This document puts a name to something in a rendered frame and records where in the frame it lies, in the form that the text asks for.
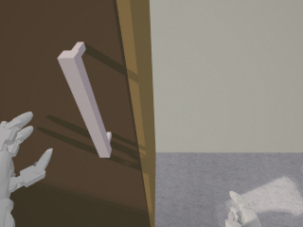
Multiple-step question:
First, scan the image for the handle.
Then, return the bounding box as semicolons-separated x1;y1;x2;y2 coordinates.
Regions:
57;42;112;158

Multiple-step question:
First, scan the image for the left robot forearm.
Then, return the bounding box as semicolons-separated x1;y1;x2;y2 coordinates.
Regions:
0;198;15;227

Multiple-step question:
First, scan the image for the wardrobe door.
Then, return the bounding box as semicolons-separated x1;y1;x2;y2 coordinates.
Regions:
0;0;151;227

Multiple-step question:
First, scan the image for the right robot hand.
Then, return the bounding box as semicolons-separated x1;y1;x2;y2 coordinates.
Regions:
225;190;261;227

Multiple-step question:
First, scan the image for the left robot hand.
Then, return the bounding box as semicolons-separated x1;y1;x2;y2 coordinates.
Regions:
0;112;53;199

